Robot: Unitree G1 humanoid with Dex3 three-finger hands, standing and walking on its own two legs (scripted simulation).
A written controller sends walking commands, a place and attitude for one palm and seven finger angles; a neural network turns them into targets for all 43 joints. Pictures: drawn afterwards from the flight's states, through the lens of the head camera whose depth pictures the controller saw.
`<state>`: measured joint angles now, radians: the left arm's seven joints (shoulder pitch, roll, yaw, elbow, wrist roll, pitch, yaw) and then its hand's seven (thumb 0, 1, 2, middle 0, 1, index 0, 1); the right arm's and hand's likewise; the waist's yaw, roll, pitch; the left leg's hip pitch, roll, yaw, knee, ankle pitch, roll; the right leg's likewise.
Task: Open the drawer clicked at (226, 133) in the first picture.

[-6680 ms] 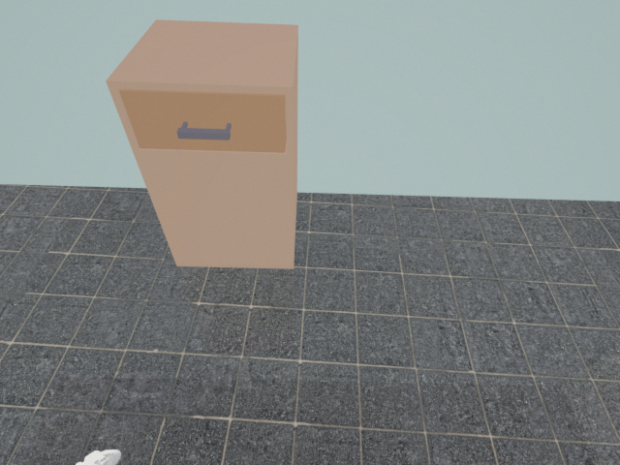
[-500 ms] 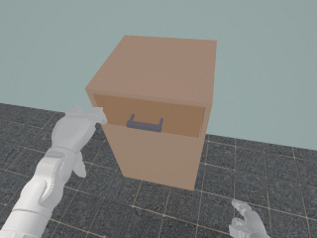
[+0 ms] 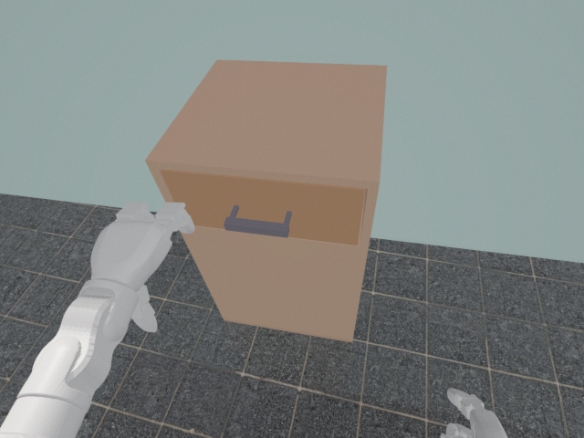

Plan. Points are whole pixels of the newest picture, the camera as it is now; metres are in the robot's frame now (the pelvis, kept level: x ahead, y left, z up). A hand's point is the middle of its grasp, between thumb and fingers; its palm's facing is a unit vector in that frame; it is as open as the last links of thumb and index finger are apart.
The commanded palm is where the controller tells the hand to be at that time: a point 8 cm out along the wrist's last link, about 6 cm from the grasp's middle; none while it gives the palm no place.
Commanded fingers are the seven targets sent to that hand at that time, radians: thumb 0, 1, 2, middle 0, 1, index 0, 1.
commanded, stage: move the hooked fingers above the handle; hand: left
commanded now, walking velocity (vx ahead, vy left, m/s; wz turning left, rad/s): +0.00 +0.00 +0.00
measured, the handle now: (259, 219) +0.54 +0.16 -0.10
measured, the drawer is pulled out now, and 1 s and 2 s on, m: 0.00 0.00 0.00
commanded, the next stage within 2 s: none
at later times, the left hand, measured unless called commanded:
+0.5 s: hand (198, 246) +0.38 +0.21 +0.03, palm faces -0.04 -0.05 -1.00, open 13.8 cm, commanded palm +0.36 +0.21 +0.08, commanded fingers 0.00 -0.50 0.30 -0.30 -1.20 -0.30 -1.20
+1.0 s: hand (229, 230) +0.44 +0.18 -0.01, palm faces -0.04 -0.03 -1.00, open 13.8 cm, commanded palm +0.42 +0.19 +0.04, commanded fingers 0.00 -0.50 0.30 -0.30 -1.20 -0.30 -1.20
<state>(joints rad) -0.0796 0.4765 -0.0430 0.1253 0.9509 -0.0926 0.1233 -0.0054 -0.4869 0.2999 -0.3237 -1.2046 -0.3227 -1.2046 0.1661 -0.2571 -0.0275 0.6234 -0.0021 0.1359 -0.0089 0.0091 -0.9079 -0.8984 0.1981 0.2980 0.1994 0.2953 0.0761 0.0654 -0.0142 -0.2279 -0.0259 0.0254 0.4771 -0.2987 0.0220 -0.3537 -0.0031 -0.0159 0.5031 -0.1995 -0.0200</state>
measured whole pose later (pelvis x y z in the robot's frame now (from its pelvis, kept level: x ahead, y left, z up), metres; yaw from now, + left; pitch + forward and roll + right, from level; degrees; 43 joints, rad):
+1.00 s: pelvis +0.00 +0.00 -0.02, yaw +0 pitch +15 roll +1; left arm -0.66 0.36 -0.11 0.92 1.11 -0.10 0.37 0.00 -0.49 0.30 -0.32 -1.20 -0.32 -1.20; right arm 0.28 -0.24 -0.06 0.67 -0.02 0.14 -0.01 0.00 -0.91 -0.90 0.20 0.30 0.20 0.30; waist -0.05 0.03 -0.11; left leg -0.57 -0.02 0.03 0.70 -0.39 0.03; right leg -0.68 0.00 -0.01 0.70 -0.27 -0.02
